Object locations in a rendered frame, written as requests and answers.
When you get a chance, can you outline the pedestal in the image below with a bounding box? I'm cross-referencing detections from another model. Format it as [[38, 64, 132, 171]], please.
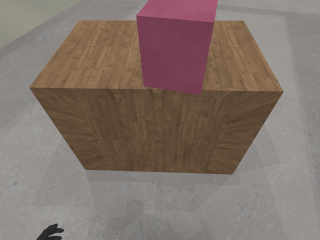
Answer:
[[29, 20, 284, 175]]

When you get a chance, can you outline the carton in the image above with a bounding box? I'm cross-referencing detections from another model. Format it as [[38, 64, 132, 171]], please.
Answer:
[[136, 0, 218, 95]]

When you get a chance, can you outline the left robot hand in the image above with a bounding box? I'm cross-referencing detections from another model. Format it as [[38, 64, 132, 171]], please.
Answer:
[[36, 223, 64, 240]]

